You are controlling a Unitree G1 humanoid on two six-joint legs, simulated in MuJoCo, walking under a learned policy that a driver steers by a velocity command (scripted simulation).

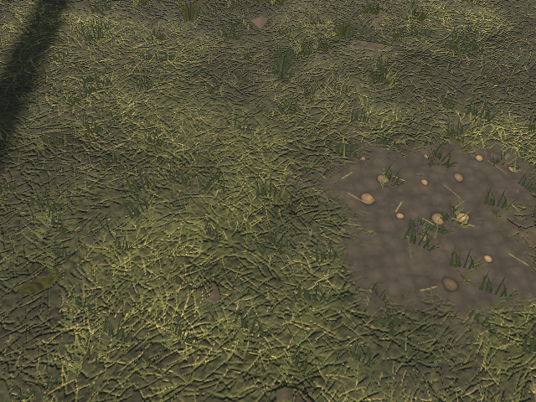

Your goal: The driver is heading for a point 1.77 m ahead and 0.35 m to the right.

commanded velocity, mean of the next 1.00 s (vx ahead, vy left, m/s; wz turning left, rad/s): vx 0.16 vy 0.00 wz -0.21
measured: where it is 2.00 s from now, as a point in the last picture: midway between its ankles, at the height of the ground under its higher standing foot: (351, 306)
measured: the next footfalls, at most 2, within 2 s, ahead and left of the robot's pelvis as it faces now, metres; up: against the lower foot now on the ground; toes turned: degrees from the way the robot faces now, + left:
right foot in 0.20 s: +0.03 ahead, -0.15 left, +0.00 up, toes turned -8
left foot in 0.62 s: +0.04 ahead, +0.06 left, +0.00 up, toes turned -9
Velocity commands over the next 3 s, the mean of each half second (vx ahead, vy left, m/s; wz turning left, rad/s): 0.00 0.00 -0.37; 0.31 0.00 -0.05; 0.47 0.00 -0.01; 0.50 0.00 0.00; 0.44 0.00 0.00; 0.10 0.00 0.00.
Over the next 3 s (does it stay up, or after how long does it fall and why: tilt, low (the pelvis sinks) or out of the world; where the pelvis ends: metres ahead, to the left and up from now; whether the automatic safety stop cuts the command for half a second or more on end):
stays up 1.05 -0.29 -0.01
